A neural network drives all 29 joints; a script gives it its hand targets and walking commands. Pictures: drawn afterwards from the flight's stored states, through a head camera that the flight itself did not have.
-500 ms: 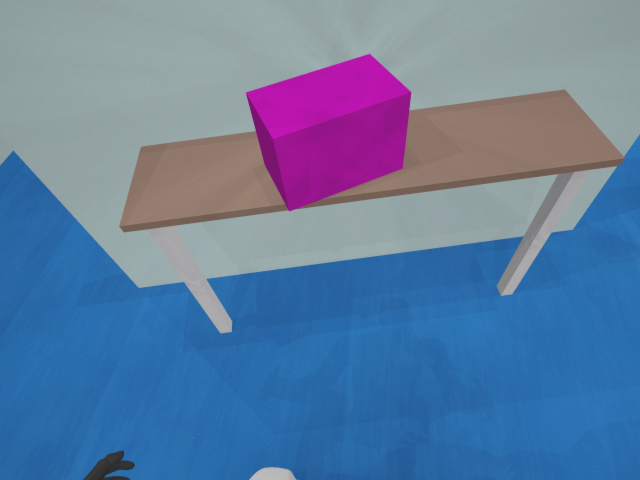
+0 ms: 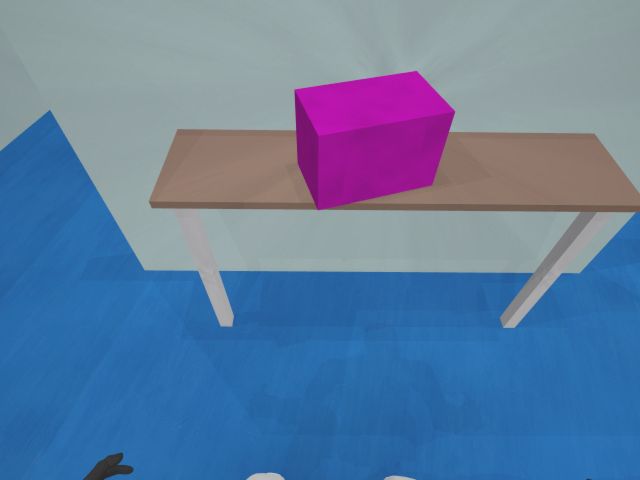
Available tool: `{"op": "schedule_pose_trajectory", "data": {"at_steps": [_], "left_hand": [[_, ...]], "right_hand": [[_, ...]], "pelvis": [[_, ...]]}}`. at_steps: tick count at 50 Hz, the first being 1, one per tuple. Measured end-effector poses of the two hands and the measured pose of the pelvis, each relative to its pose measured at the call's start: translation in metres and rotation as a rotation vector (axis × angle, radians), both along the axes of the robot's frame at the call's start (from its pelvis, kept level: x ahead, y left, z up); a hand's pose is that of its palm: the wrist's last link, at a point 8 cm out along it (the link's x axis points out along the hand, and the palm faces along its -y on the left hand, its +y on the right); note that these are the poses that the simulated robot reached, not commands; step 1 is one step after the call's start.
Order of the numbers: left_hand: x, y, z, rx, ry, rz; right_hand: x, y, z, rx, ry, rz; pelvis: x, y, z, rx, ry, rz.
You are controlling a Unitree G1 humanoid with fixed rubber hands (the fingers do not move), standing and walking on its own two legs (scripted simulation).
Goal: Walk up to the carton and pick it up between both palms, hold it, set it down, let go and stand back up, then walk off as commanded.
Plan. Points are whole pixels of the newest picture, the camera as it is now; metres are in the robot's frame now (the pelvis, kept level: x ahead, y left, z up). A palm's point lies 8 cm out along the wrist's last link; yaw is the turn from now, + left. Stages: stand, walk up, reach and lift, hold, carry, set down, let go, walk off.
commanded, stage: walk up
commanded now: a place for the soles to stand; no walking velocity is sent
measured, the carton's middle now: (367, 140) +0.76 -0.07 -0.03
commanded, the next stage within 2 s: none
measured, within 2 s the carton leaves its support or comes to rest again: neither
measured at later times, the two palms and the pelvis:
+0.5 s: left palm out of the picture +0.07 +0.30 -0.07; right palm out of the picture +0.05 -0.34 -0.10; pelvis -0.02 -0.01 +0.01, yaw +1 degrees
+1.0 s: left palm out of the picture +0.05 +0.34 -0.10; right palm out of the picture +0.08 -0.29 -0.08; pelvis -0.01 +0.03 +0.00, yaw +4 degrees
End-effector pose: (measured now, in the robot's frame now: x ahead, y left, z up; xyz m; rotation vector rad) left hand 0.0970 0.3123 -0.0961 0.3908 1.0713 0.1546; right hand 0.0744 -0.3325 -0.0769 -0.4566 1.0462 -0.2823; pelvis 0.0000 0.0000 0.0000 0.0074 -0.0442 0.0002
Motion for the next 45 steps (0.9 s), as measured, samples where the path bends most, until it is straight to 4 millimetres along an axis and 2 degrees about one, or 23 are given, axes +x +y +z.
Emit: {"op": "schedule_pose_trajectory", "data": {"at_steps": [3, 8, 16, 22, 28, 33, 35, 40, 45], "left_hand": [[-0.008, -0.014, 0.0, 0.024, 0.002, 0.003], [-0.011, -0.028, 0.019, 0.051, 0.002, 0.009], [-0.013, -0.03, 0.03, 0.081, -0.008, 0.037], [-0.021, -0.018, 0.027, 0.075, -0.018, 0.035], [-0.029, 0.005, 0.02, 0.045, -0.018, 0.031], [-0.032, 0.031, -0.005, -0.003, -0.02, 0.046], [-0.036, 0.036, -0.011, -0.024, -0.007, 0.062], [-0.048, 0.044, -0.013, -0.049, 0.031, 0.1], [-0.046, 0.042, -0.011, -0.04, 0.05, 0.105]], "right_hand": [[0.001, -0.014, -0.012, 0.017, 0.007, 0.01], [-0.001, -0.027, -0.015, 0.047, 0.031, 0.007], [-0.01, -0.03, -0.022, 0.073, 0.082, -0.002], [-0.019, -0.018, -0.021, 0.068, 0.086, -0.007], [-0.022, 0.007, -0.017, 0.067, 0.088, 0.009], [-0.024, 0.032, -0.019, 0.031, 0.077, 0.016], [-0.025, 0.042, -0.015, 0.024, 0.082, 0.014], [-0.008, 0.052, 0.002, -0.006, 0.08, 0.05], [0.004, 0.05, 0.004, -0.011, 0.066, 0.064]], "pelvis": [[-0.004, -0.016, -0.005, 0.021, -0.008, 0.004], [-0.003, -0.032, 0.004, 0.046, -0.007, 0.008], [-0.003, -0.037, 0.009, 0.057, 0.005, 0.012], [-0.012, -0.024, 0.007, 0.039, -0.007, 0.012], [-0.018, 0.0, 0.006, 0.02, -0.014, 0.024], [-0.02, 0.029, -0.008, -0.023, -0.025, 0.026], [-0.021, 0.036, -0.007, -0.027, -0.035, 0.035], [-0.018, 0.043, 0.002, -0.044, -0.009, 0.067], [-0.014, 0.041, 0.005, -0.036, 0.009, 0.071]]}}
